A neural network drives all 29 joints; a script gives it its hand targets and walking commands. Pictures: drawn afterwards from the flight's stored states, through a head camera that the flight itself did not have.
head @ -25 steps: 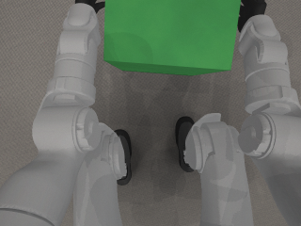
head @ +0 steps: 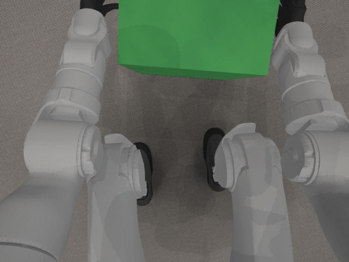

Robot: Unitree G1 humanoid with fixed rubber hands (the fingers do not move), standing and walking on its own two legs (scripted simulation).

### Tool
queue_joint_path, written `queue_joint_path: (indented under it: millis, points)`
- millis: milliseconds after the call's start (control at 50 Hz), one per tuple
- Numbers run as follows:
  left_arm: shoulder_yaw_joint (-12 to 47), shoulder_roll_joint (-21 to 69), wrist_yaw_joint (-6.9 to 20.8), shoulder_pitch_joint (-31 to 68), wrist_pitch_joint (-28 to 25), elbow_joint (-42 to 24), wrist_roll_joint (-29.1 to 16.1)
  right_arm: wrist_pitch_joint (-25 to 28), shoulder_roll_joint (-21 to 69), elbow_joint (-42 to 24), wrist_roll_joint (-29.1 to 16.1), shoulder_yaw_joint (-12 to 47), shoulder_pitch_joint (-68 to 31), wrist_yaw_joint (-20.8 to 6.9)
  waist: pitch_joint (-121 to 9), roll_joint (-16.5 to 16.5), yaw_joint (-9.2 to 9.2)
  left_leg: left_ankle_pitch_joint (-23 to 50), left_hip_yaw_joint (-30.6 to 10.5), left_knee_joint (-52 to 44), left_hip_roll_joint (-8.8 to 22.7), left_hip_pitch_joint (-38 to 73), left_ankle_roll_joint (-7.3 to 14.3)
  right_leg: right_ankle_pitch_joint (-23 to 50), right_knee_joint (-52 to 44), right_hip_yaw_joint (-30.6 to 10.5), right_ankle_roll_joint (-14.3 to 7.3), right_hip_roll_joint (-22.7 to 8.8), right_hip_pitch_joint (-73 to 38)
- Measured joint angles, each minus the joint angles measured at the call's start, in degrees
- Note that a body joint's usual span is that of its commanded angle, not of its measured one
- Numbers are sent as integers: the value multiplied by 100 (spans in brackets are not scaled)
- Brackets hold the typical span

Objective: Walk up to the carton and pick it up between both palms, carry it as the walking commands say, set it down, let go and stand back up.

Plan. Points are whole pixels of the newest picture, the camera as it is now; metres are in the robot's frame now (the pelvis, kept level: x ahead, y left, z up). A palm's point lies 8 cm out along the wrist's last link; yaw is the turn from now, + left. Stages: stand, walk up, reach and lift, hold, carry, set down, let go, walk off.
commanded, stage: set down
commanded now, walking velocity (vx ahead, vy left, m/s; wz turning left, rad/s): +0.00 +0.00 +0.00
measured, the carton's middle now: (191, 11) +0.56 -0.05 -0.24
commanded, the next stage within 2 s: let go in 1.56 s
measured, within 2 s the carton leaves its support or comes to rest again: neither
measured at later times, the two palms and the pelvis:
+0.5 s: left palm out of the picture +0.56 +0.16 -0.13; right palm (316, 14) +0.50 -0.25 -0.13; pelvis +0.00 +0.00 +0.00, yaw +0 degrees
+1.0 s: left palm out of the picture +0.57 +0.17 +0.03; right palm out of the picture +0.50 -0.26 +0.03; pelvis +0.01 +0.00 +0.12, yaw +1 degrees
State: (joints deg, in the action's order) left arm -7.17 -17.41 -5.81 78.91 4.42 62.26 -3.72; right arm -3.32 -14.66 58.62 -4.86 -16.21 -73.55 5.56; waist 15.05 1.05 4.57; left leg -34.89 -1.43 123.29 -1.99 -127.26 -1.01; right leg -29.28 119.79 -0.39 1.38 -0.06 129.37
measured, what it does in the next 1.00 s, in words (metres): rises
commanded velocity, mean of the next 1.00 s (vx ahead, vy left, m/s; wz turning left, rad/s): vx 0.00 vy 0.00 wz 0.00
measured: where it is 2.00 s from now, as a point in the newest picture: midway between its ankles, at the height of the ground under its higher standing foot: (179, 177)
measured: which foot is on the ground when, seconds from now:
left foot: down 0.00-1.00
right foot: down 0.00-1.00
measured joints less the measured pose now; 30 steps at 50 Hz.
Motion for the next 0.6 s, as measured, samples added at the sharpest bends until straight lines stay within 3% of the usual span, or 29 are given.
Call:
queue_joint_path:
  millis: [160,360,500,600]
  points:
    - [576,-518,-24,27,-48,61,-734,145,-313,163,-626,389,12,140,56,-40,16,64,-40,-26,-34,6,-48,41,-10,37,-54,-32,-13]
    - [541,-687,135,283,-18,300,-784,115,-587,333,-788,429,-108,-13,42,-47,32,103,-21,25,11,-87,-18,122,10,20,-26,17,90]
    - [471,-720,113,-12,179,-450,-750,-104,-571,-562,-859,432,236,34,4,-67,20,72,9,-89,39,60,-8,104,-86,-8,-26,42,-28]
    - [318,-674,167,-293,413,-731,-613,-357,-452,-984,-671,307,563,9,-391,-26,54,44,12,-424,20,307,-9,34,-386,-9,-43,10,-282]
